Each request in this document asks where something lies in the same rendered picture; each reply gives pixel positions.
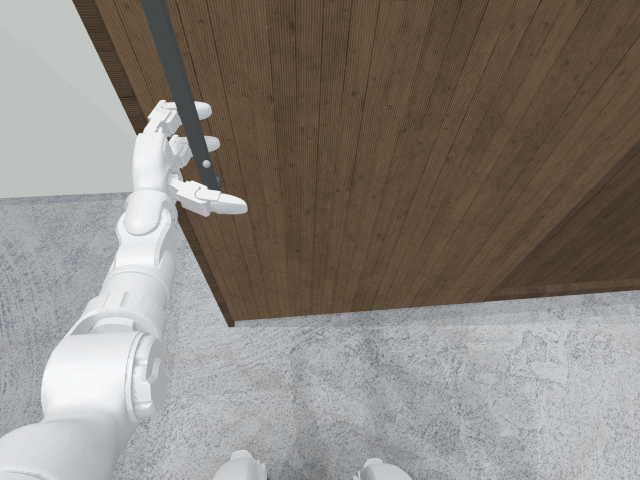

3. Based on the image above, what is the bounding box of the left robot upper arm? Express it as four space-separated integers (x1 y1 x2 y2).
0 331 168 480

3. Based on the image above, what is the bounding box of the robot left forearm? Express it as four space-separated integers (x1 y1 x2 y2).
41 190 180 416

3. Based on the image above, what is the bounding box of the robot right shin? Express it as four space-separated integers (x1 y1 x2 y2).
362 458 383 469

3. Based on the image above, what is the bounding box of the handle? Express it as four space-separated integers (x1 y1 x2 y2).
140 0 221 192

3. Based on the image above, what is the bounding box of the robot left shin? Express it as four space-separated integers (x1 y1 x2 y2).
230 450 254 461

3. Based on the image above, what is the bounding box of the robot shin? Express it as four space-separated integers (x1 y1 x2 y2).
230 450 254 461
362 458 383 469

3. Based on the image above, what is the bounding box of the wardrobe door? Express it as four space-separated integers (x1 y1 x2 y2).
95 0 640 321
495 139 640 289

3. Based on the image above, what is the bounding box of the left robot hand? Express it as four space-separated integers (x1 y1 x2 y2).
131 100 248 217

